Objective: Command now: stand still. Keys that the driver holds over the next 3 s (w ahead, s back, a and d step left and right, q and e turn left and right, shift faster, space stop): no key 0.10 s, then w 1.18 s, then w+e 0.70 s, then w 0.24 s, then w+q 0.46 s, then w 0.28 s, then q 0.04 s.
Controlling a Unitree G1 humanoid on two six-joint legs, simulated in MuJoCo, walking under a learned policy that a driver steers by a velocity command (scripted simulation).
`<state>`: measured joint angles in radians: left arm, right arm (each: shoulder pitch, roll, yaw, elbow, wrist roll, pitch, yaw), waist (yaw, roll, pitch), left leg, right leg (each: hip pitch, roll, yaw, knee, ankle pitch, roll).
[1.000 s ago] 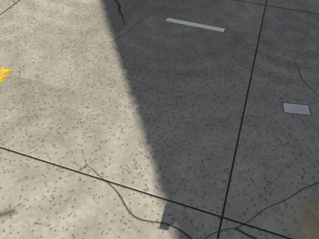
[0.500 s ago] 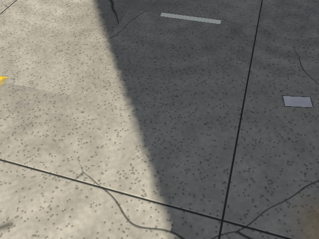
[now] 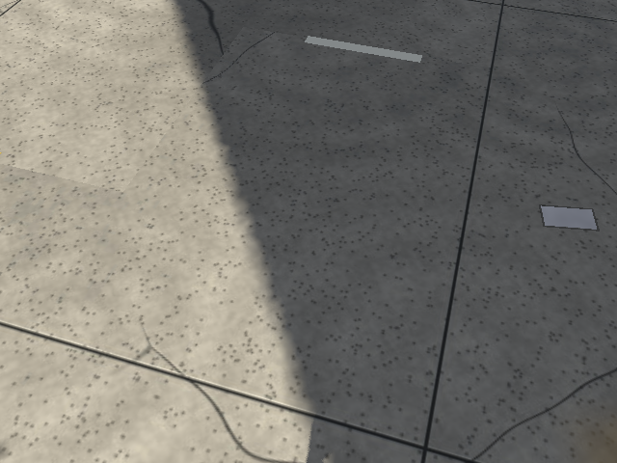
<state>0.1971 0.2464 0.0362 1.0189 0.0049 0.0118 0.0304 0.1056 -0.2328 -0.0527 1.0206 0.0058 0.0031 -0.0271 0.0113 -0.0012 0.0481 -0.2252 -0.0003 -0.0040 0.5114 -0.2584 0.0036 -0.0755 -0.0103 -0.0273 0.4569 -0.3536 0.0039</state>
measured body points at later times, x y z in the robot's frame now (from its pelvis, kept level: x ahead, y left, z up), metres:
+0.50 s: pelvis +0.07 +0.03 +0.00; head +0.08 +0.04 +0.45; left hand +0.10 +0.29 -0.15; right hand +0.09 -0.23 -0.14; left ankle +0.02 +0.12 -0.74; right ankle -0.03 -0.11 -0.65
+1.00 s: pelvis +0.32 -0.03 +0.00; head +0.35 -0.04 +0.45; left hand +0.43 +0.23 -0.13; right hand +0.36 -0.30 -0.14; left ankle +0.23 +0.11 -0.64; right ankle +0.39 -0.11 -0.74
